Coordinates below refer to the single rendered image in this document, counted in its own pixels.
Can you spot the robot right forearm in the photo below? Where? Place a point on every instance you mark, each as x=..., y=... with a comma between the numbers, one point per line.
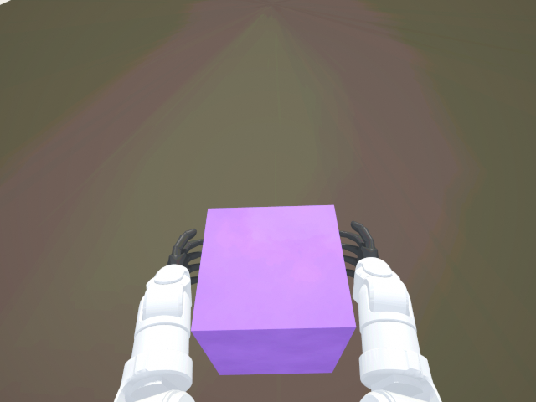
x=391, y=357

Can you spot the right robot hand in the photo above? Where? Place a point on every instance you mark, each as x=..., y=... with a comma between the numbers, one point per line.
x=365, y=246

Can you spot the left robot hand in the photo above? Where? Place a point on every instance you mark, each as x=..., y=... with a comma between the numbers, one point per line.
x=180, y=255

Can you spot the carton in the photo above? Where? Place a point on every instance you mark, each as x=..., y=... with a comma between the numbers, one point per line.
x=272, y=294

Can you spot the robot left forearm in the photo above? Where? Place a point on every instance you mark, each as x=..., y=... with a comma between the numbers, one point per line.
x=159, y=360

